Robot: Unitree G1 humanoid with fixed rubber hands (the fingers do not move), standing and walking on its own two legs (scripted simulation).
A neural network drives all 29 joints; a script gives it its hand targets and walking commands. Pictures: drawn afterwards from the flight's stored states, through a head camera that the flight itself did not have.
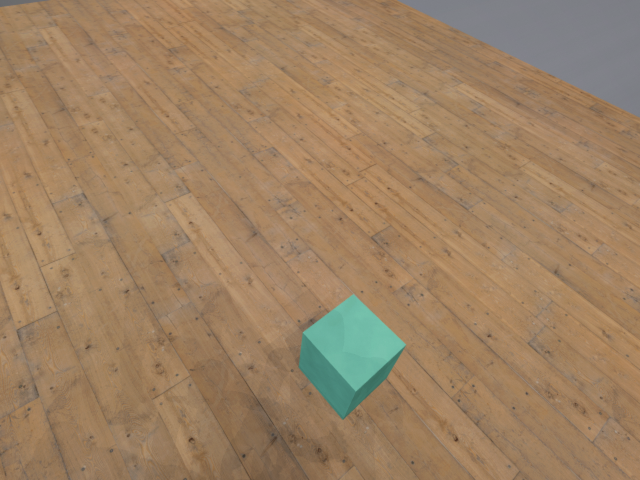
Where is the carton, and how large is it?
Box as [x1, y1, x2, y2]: [299, 294, 405, 419]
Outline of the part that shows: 353,294 303,332 299,360 299,368 342,419 387,376 405,345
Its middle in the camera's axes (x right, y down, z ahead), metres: +0.09 +0.36 +1.17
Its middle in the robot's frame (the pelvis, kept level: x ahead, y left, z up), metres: +0.57 -0.10 -0.64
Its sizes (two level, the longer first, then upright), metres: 0.210 0.200 0.250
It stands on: the floor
